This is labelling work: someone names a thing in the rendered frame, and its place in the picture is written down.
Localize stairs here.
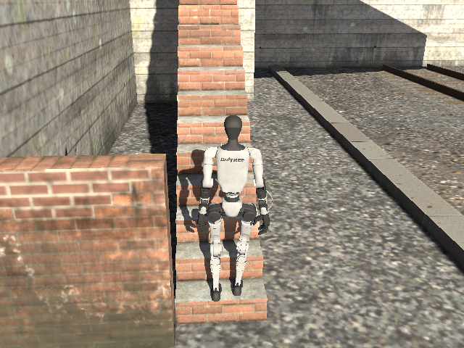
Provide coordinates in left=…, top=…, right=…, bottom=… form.
left=175, top=0, right=268, bottom=325

